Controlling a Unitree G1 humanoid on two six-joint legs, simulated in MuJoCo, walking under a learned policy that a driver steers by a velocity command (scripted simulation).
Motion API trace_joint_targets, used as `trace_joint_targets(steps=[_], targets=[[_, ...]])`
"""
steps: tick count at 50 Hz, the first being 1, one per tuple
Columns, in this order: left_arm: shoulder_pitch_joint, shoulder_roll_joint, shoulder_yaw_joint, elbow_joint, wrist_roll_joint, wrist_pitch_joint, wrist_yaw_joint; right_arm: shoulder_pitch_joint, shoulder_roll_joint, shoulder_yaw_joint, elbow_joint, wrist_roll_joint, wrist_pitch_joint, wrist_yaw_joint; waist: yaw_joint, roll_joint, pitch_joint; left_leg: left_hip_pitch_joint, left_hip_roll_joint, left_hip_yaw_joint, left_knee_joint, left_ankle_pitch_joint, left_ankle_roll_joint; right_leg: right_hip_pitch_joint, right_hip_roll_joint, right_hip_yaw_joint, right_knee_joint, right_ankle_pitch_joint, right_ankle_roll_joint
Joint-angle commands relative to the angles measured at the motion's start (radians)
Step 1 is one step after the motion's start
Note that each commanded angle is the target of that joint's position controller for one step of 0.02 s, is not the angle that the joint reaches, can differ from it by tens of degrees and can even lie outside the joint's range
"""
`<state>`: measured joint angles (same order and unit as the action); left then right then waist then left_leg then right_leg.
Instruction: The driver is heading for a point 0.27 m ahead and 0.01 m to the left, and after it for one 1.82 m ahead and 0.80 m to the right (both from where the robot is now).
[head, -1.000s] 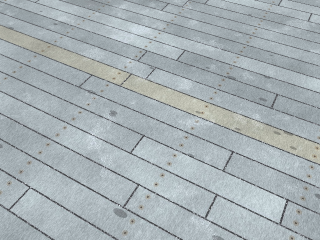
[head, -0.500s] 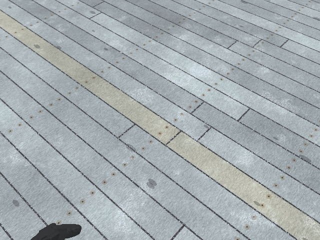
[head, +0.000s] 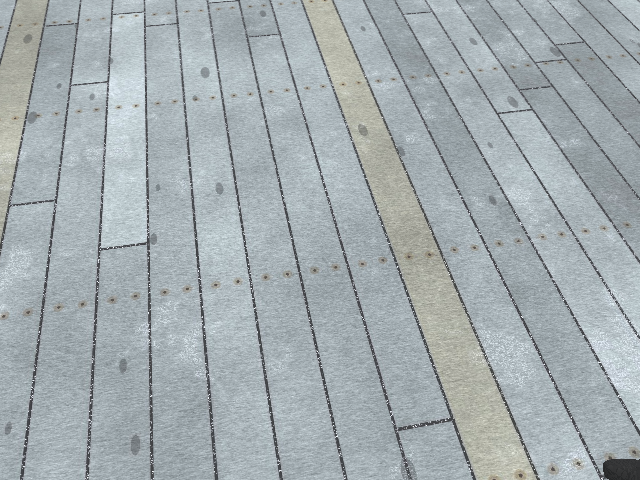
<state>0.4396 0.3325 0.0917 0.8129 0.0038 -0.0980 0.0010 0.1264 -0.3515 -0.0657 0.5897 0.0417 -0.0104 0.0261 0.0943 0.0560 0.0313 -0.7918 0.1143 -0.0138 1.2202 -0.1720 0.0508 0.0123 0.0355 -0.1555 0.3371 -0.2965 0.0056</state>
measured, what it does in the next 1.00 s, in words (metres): walks ahead, turning right: left foot, then right foot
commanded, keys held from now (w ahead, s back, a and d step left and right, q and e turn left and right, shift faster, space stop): w+q+shift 0.04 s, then e+shift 0.96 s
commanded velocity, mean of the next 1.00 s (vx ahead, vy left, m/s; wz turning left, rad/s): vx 0.27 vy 0.00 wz -0.46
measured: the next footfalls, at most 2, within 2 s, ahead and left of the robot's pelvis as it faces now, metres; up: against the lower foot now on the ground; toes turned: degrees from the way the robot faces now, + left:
left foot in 0.18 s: +0.39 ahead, +0.11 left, +0.00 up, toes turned +6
right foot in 0.62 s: +0.46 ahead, -0.15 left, +0.00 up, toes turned -16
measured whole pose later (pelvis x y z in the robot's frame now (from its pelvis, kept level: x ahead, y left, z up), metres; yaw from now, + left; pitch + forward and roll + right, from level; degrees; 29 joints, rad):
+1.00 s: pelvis +0.42 -0.04 +0.01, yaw -32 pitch +3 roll +2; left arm 0.18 0.34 0.10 0.58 -0.02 0.05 0.04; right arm 0.01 -0.30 -0.08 0.77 0.01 -0.01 -0.01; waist 0.02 0.00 0.05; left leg -0.47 -0.08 -0.17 0.71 -0.30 -0.06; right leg -0.38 0.14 0.25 0.49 -0.15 -0.03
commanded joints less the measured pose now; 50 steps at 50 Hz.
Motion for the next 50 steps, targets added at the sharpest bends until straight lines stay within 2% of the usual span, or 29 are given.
trace_joint_targets(steps=[1, 2, 3, 5, 6, 7, 8, 9, 10, 11, 12, 13, 14, 15, 16, 19, 21, 24, 28, 30, 31, 32, 33, 34, 35, 36, 38, 42, 50], targets=[[-0.177, 0.074, -0.004, -0.091, 0.013, -0.028, 0.005, -0.019, 0.010, 0.015, -0.060, -0.007, -0.012, 0.018, -0.080, -0.065, 0.119, -0.020, 0.027, -0.018, -0.120, 0.195, -0.004, -0.136, -0.237, 0.065, -0.211, 0.327, -0.092], [-0.156, 0.104, 0.002, -0.083, 0.009, -0.028, 0.008, -0.063, 0.017, 0.020, -0.075, -0.008, -0.018, 0.029, -0.070, -0.063, 0.139, -0.006, 0.028, 0.008, -0.208, 0.233, 0.005, -0.121, -0.248, 0.035, -0.216, 0.373, -0.084], [-0.115, 0.096, -0.004, -0.064, 0.005, -0.025, 0.009, -0.131, 0.035, 0.028, -0.089, -0.016, -0.029, 0.038, -0.043, -0.016, 0.177, 0.039, -0.005, 0.041, -0.320, 0.252, 0.019, -0.134, -0.233, 0.008, -0.213, 0.499, -0.072], [0.000, 0.132, -0.006, -0.014, -0.002, -0.015, 0.013, -0.196, 0.045, 0.029, -0.111, -0.028, -0.062, 0.059, -0.028, -0.013, 0.149, 0.240, -0.137, 0.141, -0.490, 0.276, 0.053, -0.115, -0.235, -0.003, -0.169, 0.937, -0.061], [0.022, 0.168, -0.006, -0.001, -0.012, -0.011, 0.019, -0.167, 0.039, 0.021, -0.110, -0.030, -0.072, 0.063, -0.055, -0.073, 0.102, 0.324, -0.185, 0.153, -0.496, 0.249, 0.064, -0.079, -0.260, 0.011, -0.097, 1.214, -0.067], [0.003, 0.223, 0.003, 0.000, -0.025, -0.002, 0.026, -0.054, 0.002, 0.003, -0.091, -0.032, -0.078, 0.063, -0.139, -0.141, 0.047, 0.414, -0.216, 0.144, -0.547, 0.180, 0.080, -0.030, -0.282, 0.017, 0.023, 1.343, -0.081], [-0.032, 0.235, 0.001, 0.007, -0.023, 0.010, 0.025, 0.115, -0.056, -0.026, -0.046, -0.032, -0.071, 0.049, -0.244, -0.169, -0.041, 0.585, -0.206, 0.093, -0.612, 0.222, 0.109, -0.019, -0.283, 0.023, 0.199, 1.333, -0.085], [-0.091, 0.212, -0.008, 0.003, -0.028, 0.014, 0.024, 0.267, -0.103, -0.047, -0.001, -0.046, -0.060, 0.024, -0.354, -0.158, -0.097, 0.797, -0.151, 0.031, -0.764, 0.431, 0.136, -0.102, -0.235, 0.002, 0.428, 1.185, -0.057], [0.011, 0.052, -0.045, -0.020, 0.017, 0.010, 0.011, 0.300, -0.198, -0.047, 0.028, -0.084, -0.053, -0.003, -0.240, 0.158, -0.262, 1.195, 0.139, -0.220, -0.528, 1.089, 0.202, -0.409, -0.053, 0.033, 0.911, -0.127, -0.009], [0.173, 0.049, -0.068, 0.023, -0.039, -0.010, -0.007, 0.301, -0.148, -0.022, -0.016, -0.118, -0.062, -0.003, -0.217, 0.170, -0.615, 1.385, 0.385, -0.612, -0.551, 1.108, 0.410, -0.557, 0.044, 0.357, 1.219, -0.409, -0.004], [0.007, 0.178, -0.028, 0.013, -0.061, -0.008, -0.006, 0.285, -0.114, -0.025, -0.011, -0.102, -0.056, -0.002, -0.278, -0.009, -0.591, 1.216, 0.300, -0.487, -0.660, 1.039, 0.347, -0.511, -0.015, 0.382, 1.179, -0.330, 0.000], [-0.068, 0.128, -0.033, -0.041, -0.074, 0.001, 0.002, 0.204, -0.100, -0.019, 0.016, -0.076, -0.065, 0.001, -0.205, -0.028, -0.381, 1.077, 0.268, -0.374, -0.713, 0.880, 0.298, -0.596, -0.066, 0.333, 1.066, -0.265, 0.012], [-0.085, 0.078, -0.041, -0.030, -0.058, 0.018, 0.018, 0.134, -0.051, -0.009, 0.037, -0.053, -0.072, 0.000, -0.152, -0.094, -0.252, 0.929, 0.228, -0.308, -0.776, 0.728, 0.264, -0.633, -0.113, 0.278, 0.989, -0.218, 0.034], [-0.089, 0.078, -0.034, -0.021, -0.038, 0.041, 0.024, 0.104, -0.023, -0.002, 0.043, -0.063, -0.081, -0.003, -0.130, -0.075, -0.167, 0.742, 0.203, -0.235, -0.839, 0.748, 0.253, -0.549, -0.132, 0.252, 0.977, -0.185, 0.045], [-0.027, 0.057, -0.031, -0.015, -0.035, 0.065, 0.021, 0.071, -0.019, -0.003, 0.044, -0.076, -0.083, -0.002, -0.082, -0.017, -0.151, 0.640, 0.216, -0.187, -0.875, 0.740, 0.270, -0.483, -0.145, 0.251, 0.990, -0.174, 0.069], [-0.045, 0.006, -0.028, -0.043, -0.037, 0.110, 0.029, -0.039, -0.013, -0.009, 0.059, -0.067, -0.081, -0.013, -0.028, 0.006, -0.089, 0.468, 0.195, -0.029, -0.960, 0.583, 0.232, -0.477, -0.180, 0.219, 0.818, -0.155, 0.096], [-0.085, 0.004, -0.030, -0.069, -0.023, 0.118, 0.022, -0.058, -0.051, -0.025, 0.068, -0.063, -0.073, -0.032, -0.035, 0.007, -0.112, 0.472, 0.186, 0.059, -0.972, 0.514, 0.212, -0.456, -0.195, 0.197, 0.683, 0.019, 0.086], [-0.140, 0.024, -0.021, -0.091, -0.021, 0.126, -0.005, -0.088, -0.061, -0.030, 0.075, -0.055, -0.056, -0.050, -0.049, 0.025, -0.128, 0.500, 0.161, 0.151, -0.966, 0.353, 0.179, -0.399, -0.175, 0.163, 0.524, 0.211, 0.054], [-0.212, 0.081, 0.007, -0.145, -0.015, 0.154, -0.030, -0.087, -0.081, -0.043, 0.098, -0.023, -0.028, -0.045, -0.062, 0.028, -0.087, 0.599, 0.208, 0.167, -0.884, 0.232, 0.129, -0.421, -0.150, 0.116, 0.406, 0.138, 0.002], [-0.182, 0.090, 0.023, -0.150, -0.009, 0.155, -0.030, -0.091, -0.072, -0.045, 0.113, -0.003, -0.016, -0.044, -0.037, 0.002, -0.082, 0.618, 0.193, 0.200, -0.753, 0.223, 0.067, -0.357, -0.106, 0.076, 0.297, 0.146, -0.044], [-0.119, 0.126, 0.044, -0.137, -0.001, 0.152, -0.021, -0.054, -0.046, -0.042, 0.129, -0.003, -0.009, -0.041, -0.019, -0.072, -0.087, 0.584, 0.142, 0.227, -0.588, 0.191, 0.015, -0.267, -0.077, 0.108, 0.217, 0.234, -0.087], [-0.089, 0.262, 0.081, -0.154, -0.003, 0.144, -0.001, -0.015, -0.035, -0.039, 0.114, -0.037, -0.002, -0.039, -0.035, -0.362, -0.043, 0.389, -0.001, 0.280, -0.267, -0.158, -0.082, -0.177, -0.234, 0.419, 0.090, 0.758, -0.189], [-0.124, 0.301, 0.075, -0.192, 0.029, 0.121, -0.006, -0.020, -0.013, -0.028, 0.068, -0.066, 0.005, -0.043, -0.086, -0.439, -0.142, 0.114, -0.168, 0.097, -0.005, -0.529, -0.130, -0.029, -0.363, 0.793, 0.031, 0.614, -0.382], [-0.124, 0.259, 0.067, -0.207, 0.020, 0.092, -0.026, -0.052, -0.046, -0.030, 0.075, -0.061, 0.004, -0.043, -0.046, -0.269, -0.220, 0.084, -0.152, -0.059, 0.062, -0.497, -0.100, -0.014, -0.371, 0.797, -0.018, 0.454, -0.374], [-0.150, 0.229, 0.060, -0.213, 0.005, 0.074, -0.027, -0.093, -0.048, -0.032, 0.068, -0.040, 0.000, -0.046, -0.058, -0.198, -0.188, 0.067, -0.139, -0.085, 0.048, -0.410, -0.070, -0.037, -0.331, 0.730, -0.019, 0.370, -0.326], [-0.192, 0.192, 0.052, -0.218, -0.017, 0.075, -0.017, -0.103, -0.040, -0.033, 0.086, -0.051, 0.000, -0.056, -0.076, -0.101, -0.154, 0.061, -0.116, -0.098, -0.009, -0.329, -0.059, -0.072, -0.287, 0.666, -0.022, 0.275, -0.266], [-0.259, 0.154, 0.040, -0.249, -0.023, 0.092, 0.013, -0.111, -0.065, -0.041, 0.086, -0.056, -0.003, -0.062, -0.108, -0.166, -0.152, 0.137, -0.110, -0.119, -0.120, -0.249, -0.069, -0.149, -0.242, 0.604, -0.005, 0.334, -0.240], [-0.234, 0.167, 0.052, -0.274, -0.020, 0.117, 0.046, -0.128, -0.012, -0.026, 0.105, -0.041, -0.009, -0.051, -0.093, -0.135, -0.205, 0.200, -0.175, -0.122, -0.330, -0.172, -0.111, -0.122, -0.189, 0.588, 0.032, 0.406, -0.210], [-0.270, 0.167, 0.058, -0.317, -0.020, 0.147, 0.044, -0.120, -0.038, -0.034, 0.116, -0.034, -0.017, -0.034, -0.072, -0.231, -0.154, 0.336, -0.202, -0.149, -0.567, -0.126, -0.111, -0.208, -0.136, 0.716, 0.044, 0.215, -0.179]])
